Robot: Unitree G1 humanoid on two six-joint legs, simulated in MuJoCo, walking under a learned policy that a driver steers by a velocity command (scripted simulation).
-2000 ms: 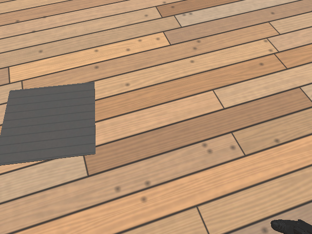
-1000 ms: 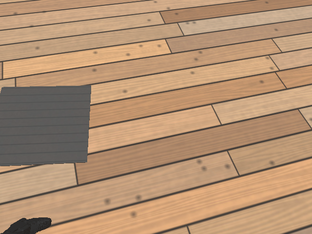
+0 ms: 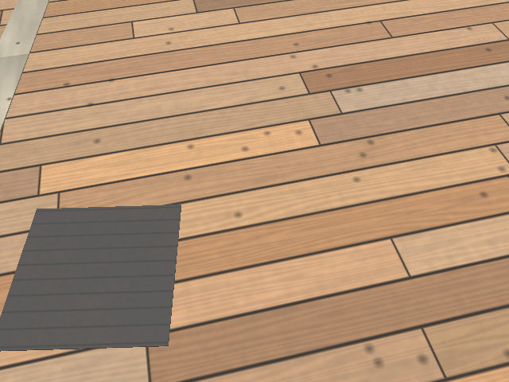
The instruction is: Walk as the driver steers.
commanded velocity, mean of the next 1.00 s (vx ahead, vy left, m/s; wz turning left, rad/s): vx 0.44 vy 0.00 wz -0.31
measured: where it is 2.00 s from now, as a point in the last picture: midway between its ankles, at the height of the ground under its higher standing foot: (269, 173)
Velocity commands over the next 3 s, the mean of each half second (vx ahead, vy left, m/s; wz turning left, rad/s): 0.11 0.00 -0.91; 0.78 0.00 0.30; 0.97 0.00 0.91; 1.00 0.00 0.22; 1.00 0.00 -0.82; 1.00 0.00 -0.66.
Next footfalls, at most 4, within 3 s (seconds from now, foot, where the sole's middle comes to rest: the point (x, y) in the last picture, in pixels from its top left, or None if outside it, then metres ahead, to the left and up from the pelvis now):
0.06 right None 0.22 -0.12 -0.76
0.68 left None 0.30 0.05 -0.76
1.06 right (368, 377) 0.48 -0.26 -0.76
1.48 left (283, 235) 0.91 -0.09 -0.76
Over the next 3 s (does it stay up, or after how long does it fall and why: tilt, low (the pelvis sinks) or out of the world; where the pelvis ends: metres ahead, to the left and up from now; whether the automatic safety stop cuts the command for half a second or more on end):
stays up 2.17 -0.10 0.01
